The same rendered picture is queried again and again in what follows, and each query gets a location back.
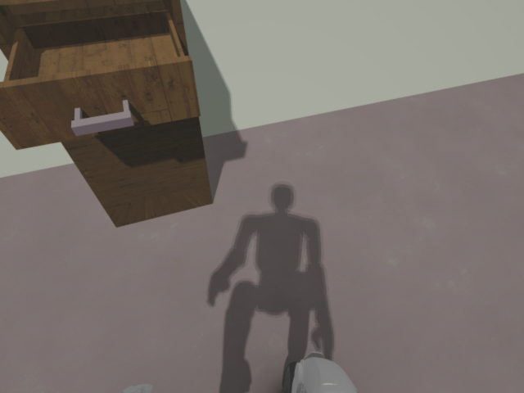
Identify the right robot thigh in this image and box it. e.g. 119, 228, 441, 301
294, 357, 359, 393

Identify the cabinet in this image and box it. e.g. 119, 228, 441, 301
0, 0, 213, 228

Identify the drawer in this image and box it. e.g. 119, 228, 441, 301
0, 10, 201, 150

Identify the right robot foot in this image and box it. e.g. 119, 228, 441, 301
282, 361, 299, 393

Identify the handle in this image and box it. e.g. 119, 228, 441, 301
71, 100, 134, 136

